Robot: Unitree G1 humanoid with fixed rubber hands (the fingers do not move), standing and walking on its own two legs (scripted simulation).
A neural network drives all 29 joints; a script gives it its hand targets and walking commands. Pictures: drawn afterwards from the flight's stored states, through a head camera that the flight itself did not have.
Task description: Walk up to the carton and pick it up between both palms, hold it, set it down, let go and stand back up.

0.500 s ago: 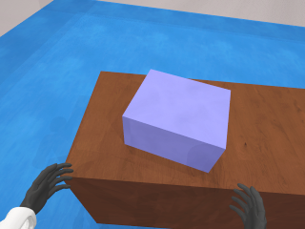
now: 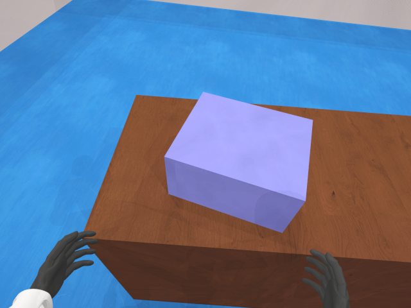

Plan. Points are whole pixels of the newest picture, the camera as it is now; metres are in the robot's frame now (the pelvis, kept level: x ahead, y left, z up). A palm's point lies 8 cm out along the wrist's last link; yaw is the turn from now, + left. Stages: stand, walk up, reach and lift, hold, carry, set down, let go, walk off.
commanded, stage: set down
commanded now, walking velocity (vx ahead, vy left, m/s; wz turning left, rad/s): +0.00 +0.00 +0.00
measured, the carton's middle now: (239, 157) +0.45 -0.08 +0.00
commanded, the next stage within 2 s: none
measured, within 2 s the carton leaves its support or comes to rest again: neither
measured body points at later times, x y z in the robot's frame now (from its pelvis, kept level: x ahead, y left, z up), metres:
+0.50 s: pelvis -0.02 -0.02 +0.00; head -0.01 -0.01 +0.45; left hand +0.15 +0.23 -0.04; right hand +0.15 -0.24 -0.05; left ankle -0.04 +0.10 -0.74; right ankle +0.00 -0.14 -0.74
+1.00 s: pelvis -0.01 -0.02 +0.00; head +0.00 -0.01 +0.45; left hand +0.16 +0.22 -0.07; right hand +0.14 -0.24 -0.07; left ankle -0.04 +0.10 -0.74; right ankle +0.00 -0.14 -0.74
